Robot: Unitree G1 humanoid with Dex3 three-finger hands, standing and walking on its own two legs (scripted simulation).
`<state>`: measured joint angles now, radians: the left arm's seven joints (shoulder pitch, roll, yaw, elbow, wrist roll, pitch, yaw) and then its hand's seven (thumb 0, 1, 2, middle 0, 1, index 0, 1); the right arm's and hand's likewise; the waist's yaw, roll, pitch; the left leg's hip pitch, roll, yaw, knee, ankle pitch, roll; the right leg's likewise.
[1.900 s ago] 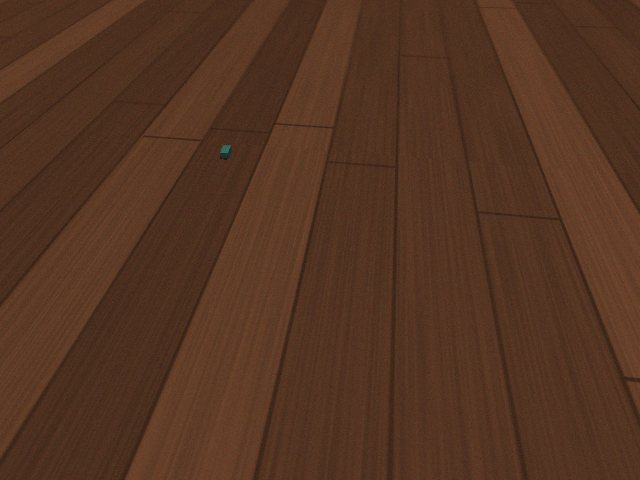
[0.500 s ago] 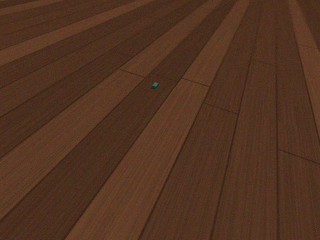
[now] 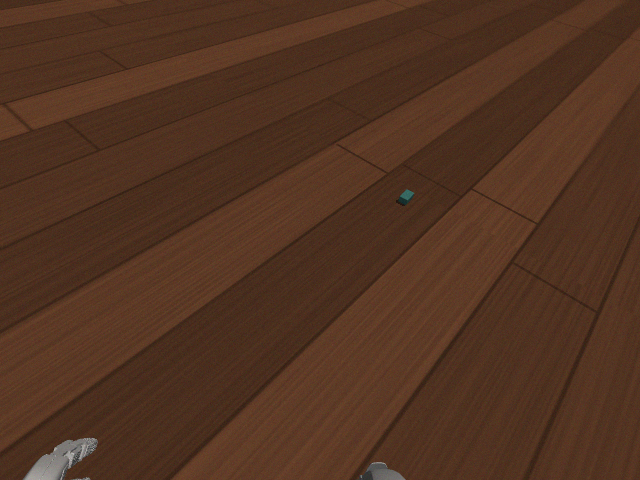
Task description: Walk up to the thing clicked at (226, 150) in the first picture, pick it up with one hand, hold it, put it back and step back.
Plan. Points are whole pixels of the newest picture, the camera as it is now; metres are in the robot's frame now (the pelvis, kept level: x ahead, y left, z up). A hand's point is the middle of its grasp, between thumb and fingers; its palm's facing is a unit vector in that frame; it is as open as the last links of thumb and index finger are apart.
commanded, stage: walk up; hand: left
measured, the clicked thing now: (406, 197) +1.54 -0.52 -0.76
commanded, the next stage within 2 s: none
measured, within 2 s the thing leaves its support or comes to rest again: neither
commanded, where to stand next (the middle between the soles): +1.54 -0.93 m, yaw +56 degrees
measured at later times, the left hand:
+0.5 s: hand (231, 432) +0.24 +0.13 -0.16, palm faces +0.34 -0.84 -0.43, open 7.4 cm
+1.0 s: hand (352, 265) +0.57 -0.08 -0.15, palm faces +0.49 -0.80 -0.35, open 7.4 cm
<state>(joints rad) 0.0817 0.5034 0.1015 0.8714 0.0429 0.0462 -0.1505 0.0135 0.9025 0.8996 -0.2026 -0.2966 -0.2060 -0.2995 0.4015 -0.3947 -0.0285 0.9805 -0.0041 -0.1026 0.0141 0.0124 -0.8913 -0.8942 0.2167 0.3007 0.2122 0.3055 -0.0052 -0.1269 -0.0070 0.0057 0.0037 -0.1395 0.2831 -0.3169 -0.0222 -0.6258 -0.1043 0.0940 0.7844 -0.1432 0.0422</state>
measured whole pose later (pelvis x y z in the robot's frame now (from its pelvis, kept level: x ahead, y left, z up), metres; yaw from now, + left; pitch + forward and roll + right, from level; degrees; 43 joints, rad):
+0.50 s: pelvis +0.35 -0.16 -0.03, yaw +19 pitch -1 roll +3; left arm 0.35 0.46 0.09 0.85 0.04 0.01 -0.08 0.01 0.90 0.90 -0.20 -0.30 -0.20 -0.30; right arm 0.20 -0.49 -0.05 0.85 0.00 -0.08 -0.02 0.01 -0.90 -0.90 0.21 0.30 0.20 0.30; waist 0.13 -0.02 0.08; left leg -0.48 -0.04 0.20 0.61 -0.10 0.09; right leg 0.01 0.04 -0.27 0.66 -0.58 -0.07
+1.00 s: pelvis +0.63 -0.36 -0.02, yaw +31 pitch -2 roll +1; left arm 0.26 0.39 0.08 0.77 0.05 0.04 -0.09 0.01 0.90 0.90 -0.20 -0.30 -0.21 -0.30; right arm 0.28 -0.52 -0.08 0.99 -0.02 -0.06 -0.09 0.02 -0.90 -0.89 0.21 0.30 0.20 0.30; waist 0.03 -0.02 0.01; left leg -0.59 0.05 0.06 1.24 -0.45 0.05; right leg -0.36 -0.09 -0.06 0.77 -0.38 -0.01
